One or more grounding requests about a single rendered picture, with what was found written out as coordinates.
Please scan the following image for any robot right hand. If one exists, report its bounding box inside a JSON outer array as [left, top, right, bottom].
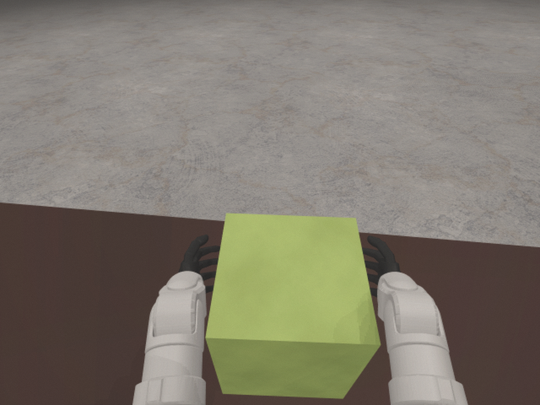
[[362, 235, 401, 298]]

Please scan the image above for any robot left hand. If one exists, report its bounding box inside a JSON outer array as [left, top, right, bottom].
[[178, 235, 220, 293]]

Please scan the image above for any left robot forearm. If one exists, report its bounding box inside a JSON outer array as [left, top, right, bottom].
[[132, 271, 207, 405]]

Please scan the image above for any right robot forearm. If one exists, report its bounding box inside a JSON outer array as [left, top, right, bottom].
[[377, 272, 468, 405]]

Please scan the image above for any carton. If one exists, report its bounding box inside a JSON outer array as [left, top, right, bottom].
[[205, 213, 381, 399]]

